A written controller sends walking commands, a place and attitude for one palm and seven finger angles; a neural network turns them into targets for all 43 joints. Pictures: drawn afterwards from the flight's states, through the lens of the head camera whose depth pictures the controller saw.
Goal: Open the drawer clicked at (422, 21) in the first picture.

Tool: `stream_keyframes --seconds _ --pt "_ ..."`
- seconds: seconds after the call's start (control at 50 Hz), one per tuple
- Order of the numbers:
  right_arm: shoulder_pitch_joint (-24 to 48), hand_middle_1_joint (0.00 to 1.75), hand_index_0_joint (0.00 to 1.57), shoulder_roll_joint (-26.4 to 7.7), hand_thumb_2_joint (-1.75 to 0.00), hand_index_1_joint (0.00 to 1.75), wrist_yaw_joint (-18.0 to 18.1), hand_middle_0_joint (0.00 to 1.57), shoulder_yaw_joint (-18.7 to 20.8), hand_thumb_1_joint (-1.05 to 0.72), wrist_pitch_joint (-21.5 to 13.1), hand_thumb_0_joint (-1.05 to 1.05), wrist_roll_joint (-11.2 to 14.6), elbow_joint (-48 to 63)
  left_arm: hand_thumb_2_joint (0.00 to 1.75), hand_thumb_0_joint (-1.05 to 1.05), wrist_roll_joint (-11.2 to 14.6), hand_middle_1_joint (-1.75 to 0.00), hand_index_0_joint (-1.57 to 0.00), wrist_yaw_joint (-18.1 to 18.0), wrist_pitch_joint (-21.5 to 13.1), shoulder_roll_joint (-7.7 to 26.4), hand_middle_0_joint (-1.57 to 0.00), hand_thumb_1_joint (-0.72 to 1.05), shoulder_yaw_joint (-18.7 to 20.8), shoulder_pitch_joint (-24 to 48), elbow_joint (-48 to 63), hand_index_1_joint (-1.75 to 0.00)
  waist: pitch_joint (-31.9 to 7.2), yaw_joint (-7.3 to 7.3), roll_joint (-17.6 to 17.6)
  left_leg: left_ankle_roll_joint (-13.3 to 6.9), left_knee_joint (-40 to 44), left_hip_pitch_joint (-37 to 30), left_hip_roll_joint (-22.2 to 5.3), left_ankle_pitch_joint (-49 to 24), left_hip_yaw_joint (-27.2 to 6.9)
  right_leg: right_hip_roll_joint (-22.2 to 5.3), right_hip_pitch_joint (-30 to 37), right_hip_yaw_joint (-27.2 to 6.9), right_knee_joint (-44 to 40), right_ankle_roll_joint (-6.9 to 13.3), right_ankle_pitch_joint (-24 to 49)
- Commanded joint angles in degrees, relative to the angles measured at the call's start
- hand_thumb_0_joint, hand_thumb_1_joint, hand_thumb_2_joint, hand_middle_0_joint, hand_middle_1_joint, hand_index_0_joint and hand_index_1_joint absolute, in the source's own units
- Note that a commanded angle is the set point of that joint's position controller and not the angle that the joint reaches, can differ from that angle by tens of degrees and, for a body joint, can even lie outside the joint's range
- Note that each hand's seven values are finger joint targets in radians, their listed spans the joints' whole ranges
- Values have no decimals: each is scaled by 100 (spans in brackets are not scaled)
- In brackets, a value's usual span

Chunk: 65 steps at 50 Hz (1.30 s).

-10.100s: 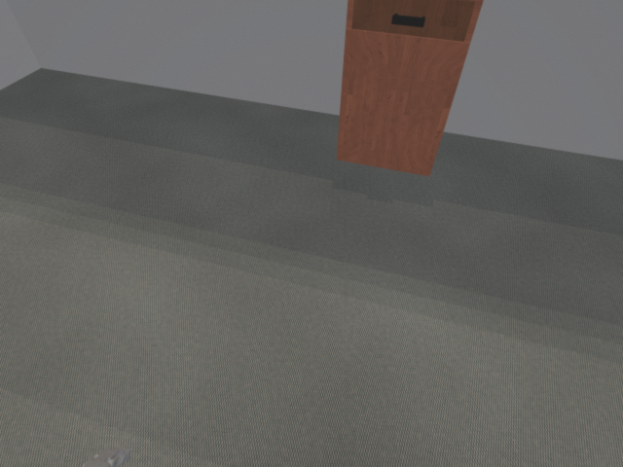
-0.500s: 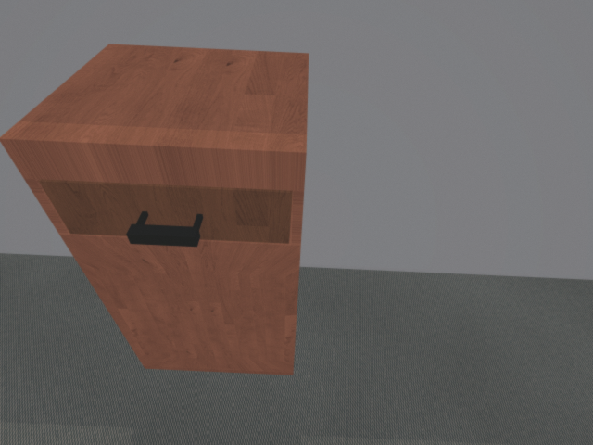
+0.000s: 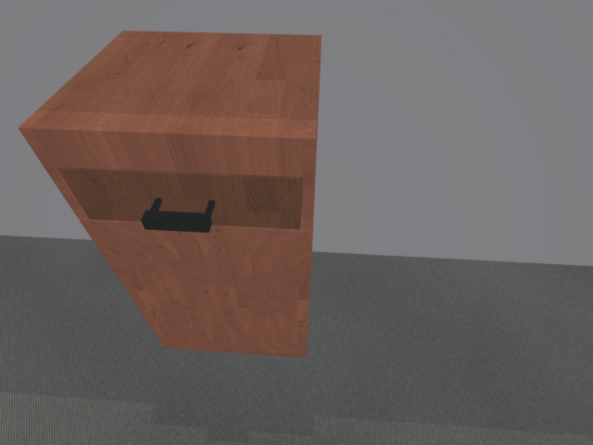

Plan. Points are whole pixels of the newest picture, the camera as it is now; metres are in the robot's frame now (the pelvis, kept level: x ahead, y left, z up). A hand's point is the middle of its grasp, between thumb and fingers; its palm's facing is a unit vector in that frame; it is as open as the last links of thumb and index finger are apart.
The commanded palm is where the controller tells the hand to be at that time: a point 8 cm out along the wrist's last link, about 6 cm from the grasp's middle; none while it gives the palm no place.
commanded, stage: shuffle to correct the standing spot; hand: left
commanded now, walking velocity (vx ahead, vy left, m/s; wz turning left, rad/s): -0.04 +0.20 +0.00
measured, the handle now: (180, 212) +0.51 +0.27 -0.02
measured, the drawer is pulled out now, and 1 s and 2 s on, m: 0.00 0.00 0.00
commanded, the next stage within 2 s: come to a stop and stand still in 0.08 s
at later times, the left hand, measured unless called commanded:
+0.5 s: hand out of the picture -0.03 +0.29 -0.17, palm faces +0.00 -0.98 -0.20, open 7.4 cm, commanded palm none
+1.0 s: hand out of the picture -0.06 +0.20 -0.18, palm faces +0.02 -1.00 -0.08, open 7.3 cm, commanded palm none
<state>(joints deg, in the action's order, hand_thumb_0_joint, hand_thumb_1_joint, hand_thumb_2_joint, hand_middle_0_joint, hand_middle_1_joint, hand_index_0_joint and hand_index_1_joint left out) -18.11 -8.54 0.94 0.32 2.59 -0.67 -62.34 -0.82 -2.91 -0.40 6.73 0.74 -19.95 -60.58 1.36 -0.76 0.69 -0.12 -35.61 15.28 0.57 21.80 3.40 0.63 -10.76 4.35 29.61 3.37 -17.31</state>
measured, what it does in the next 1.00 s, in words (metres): steps on the spot: left foot, then right foot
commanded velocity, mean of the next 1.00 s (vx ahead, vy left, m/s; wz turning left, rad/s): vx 0.04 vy -0.06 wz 0.00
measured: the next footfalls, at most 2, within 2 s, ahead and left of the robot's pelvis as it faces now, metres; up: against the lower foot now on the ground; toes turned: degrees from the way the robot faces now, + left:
left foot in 0.24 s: +0.06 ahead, +0.19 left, +0.00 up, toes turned +3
right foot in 0.66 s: -0.03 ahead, -0.03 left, +0.00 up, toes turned -5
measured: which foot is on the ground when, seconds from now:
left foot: up 0.00-0.22, down 0.24-0.68, up 0.70-0.92, down 0.94-1.00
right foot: down 0.00-0.24, up 0.26-0.64, down 0.66-1.00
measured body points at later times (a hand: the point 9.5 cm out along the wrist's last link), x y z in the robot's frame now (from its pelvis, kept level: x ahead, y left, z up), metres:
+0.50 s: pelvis -0.05 +0.10 +0.00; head -0.06 +0.10 +0.45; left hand -0.03 +0.34 -0.15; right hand -0.04 -0.13 -0.15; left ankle +0.02 +0.19 -0.74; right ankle -0.08 -0.01 -0.67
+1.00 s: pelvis -0.05 +0.06 +0.00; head -0.04 +0.09 +0.45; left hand -0.06 +0.25 -0.17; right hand -0.08 -0.15 -0.15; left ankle -0.03 +0.16 -0.74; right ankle -0.08 -0.02 -0.74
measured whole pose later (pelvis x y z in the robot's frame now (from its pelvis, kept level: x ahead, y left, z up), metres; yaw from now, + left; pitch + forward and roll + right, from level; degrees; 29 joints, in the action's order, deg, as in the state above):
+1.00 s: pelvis -0.05 +0.06 +0.00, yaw -3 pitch +0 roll -1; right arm -19.9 -5.6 1.8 -0.1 -0.3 -1.0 -64.0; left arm -0.4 -1.4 -0.1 5.9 0.5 -20.6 -62.5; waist -0.3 0.2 -2.1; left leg -2.1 -30.0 15.2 -0.9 14.6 3.3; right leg 2.7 -9.8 5.1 26.3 2.9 -16.6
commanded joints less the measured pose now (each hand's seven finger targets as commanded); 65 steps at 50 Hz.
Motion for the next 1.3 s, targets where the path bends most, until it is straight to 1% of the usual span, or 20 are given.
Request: stream_keyframes --seconds 0.0,0.16,0.18,0.2,0.22,0.24,0.26,0.28,0.34,0.5,0.6,0.62,0.66,0.68,0.76,0.86,0.92,0.98,1.1,1.28 --pt "232 30 20 -382 -90 30 12 20 178 -90 -52 0 -8 564 90 0 -72 -30 -20 -148 -43 1179 -20 90 400 -488 292 -30 249 -188 -762 63 -1345 1396 -159 672 -356 -2362 568 -2018 -914 1097 3726" --pt "-216 30 20 -427 -90 30 -141 20 301 -90 -68 0 6 675 90 0 -100 -30 -20 -15 129 1533 -20 90 575 381 724 -30 115 140 -942 134 316 -392 92 -707 153 -1683 -1148 -1176 -726 333 259" --pt "-442 30 20 -484 -90 30 -116 20 313 -90 -112 0 14 646 90 0 -113 -30 -20 -6 174 1389 -20 90 547 417 767 -30 55 260 -615 138 755 -838 -7 -812 108 -1446 -1445 -946 -315 189 -185" --pt "-634 30 20 -767 -90 30 -75 20 350 -90 -159 0 -26 633 90 0 -90 -30 -20 26 234 1075 -20 90 449 337 807 -30 1 351 399 -1 1192 -976 -520 -211 -541 -884 -1887 -570 528 -9 -863" --pt "-771 30 20 -1195 -90 30 -50 20 438 -90 -174 0 -117 675 90 0 -50 -30 -20 48 265 613 -20 90 354 210 874 -30 137 411 1913 -409 2320 -408 -1614 1081 -2279 -112 -2260 16 1927 -332 -1784" --pt "-624 30 20 -1311 -90 30 -20 20 435 -90 -141 0 -130 742 90 0 -53 -30 -20 41 263 560 -20 90 308 146 867 -30 296 373 1570 -747 2882 480 -1995 2040 -2785 -105 -2036 -570 2750 -225 -1609" --pt "-258 30 20 -1202 -90 30 -20 20 380 -90 -168 0 -163 863 90 0 -60 -30 -20 112 194 561 -20 90 317 50 876 -30 316 179 986 -961 2959 673 -2026 2306 -2727 -217 -2000 -579 3175 -155 -1087" --pt "-96 30 20 -1048 -90 30 -17 20 332 -90 -209 0 -180 846 90 0 -111 -30 -20 126 180 537 -20 90 305 -39 732 -30 52 75 759 -887 2892 651 -1929 2241 -2796 -142 -1938 -573 3539 -118 -931" --pt "208 30 20 -853 -90 30 24 20 236 -90 -334 0 -148 871 90 0 -115 -30 -20 252 151 566 -20 90 284 -302 494 -30 237 -18 404 -812 2765 819 -1662 1298 -1833 -248 -1860 -539 3599 -238 -116" --pt "-454 30 20 -1046 -90 30 126 20 342 -90 -375 0 -167 555 90 0 -120 -30 -20 389 266 638 -20 90 283 123 789 -30 78 308 420 -965 2798 41 -1894 839 -1730 -339 -1746 -383 1882 -290 -538" --pt "-238 30 20 -1117 -90 30 55 20 393 -90 -220 0 -175 497 90 0 -74 -30 -20 331 226 396 -20 90 236 -852 459 -30 -216 -42 591 -563 2478 836 -1402 1237 -1119 96 324 139 -371 -122 -384" --pt "-246 30 20 -926 -90 30 27 20 367 -90 -185 0 -147 478 90 0 -99 -30 -20 294 206 486 -20 90 248 -1076 377 -30 -151 -111 197 -358 2027 1275 -1055 1286 -775 -42 823 -84 -925 -60 -337" --pt "-28 30 20 -262 -90 30 -10 20 203 -90 -125 0 -74 688 90 0 -128 -30 -20 151 158 1063 -20 90 313 -921 441 -30 378 -121 -1676 9 -437 2201 16 647 253 -1851 156 -2451 -2518 555 -2510" --pt "-3 30 20 -375 -90 30 -29 20 219 -90 -83 0 -106 676 90 0 -81 -30 -20 106 143 995 -20 90 273 -359 608 -30 478 91 -1015 -78 -1087 1710 -110 474 -136 -1978 -646 -2240 -2579 594 -2163" --pt "-658 30 20 -203 -90 30 -67 20 177 -90 -95 0 -90 237 90 0 12 -30 -20 108 -92 554 -20 90 143 193 546 -30 477 416 -592 -45 -1629 1227 -212 -433 -85 -1130 -695 -1011 -2112 434 -355" --pt "-472 30 20 -44 -90 30 38 20 55 -90 -254 0 -54 180 90 0 -11 -30 -20 125 -101 517 -20 90 113 -286 199 -30 321 148 -525 -47 556 251 -209 -583 -25 -1112 -272 -1010 -1461 569 648" --pt "-703 30 20 -265 -90 30 140 20 -11 -90 -453 0 -38 -34 90 0 58 -30 -20 136 -109 212 -20 90 44 -628 -9 -30 63 40 557 -294 1436 -498 -876 -2127 -854 -490 -391 -693 -700 141 871" --pt "-360 30 20 -360 -90 30 194 20 -27 -90 -431 0 -30 -82 90 0 46 -30 -20 126 -76 169 -20 90 6 -666 -194 -30 136 -68 1052 -523 1730 -154 -1092 -1939 -1050 -403 -1 -458 -667 -40 632" --pt "-319 30 20 -211 -90 30 199 20 -60 -90 -418 0 13 -153 90 0 22 -30 -20 122 -124 180 -20 90 -60 -640 -337 -30 218 48 -106 -338 1514 -339 -733 -1791 -664 -622 85 -631 -966 -41 1326" --pt "-323 30 20 -215 -90 30 166 20 -97 -90 -394 0 -2 -243 90 0 17 -30 -20 74 -131 175 -20 90 -65 -642 -365 -30 322 67 -143 -317 1656 -438 -667 -1665 -641 -659 13 -619 -1006 -27 1085"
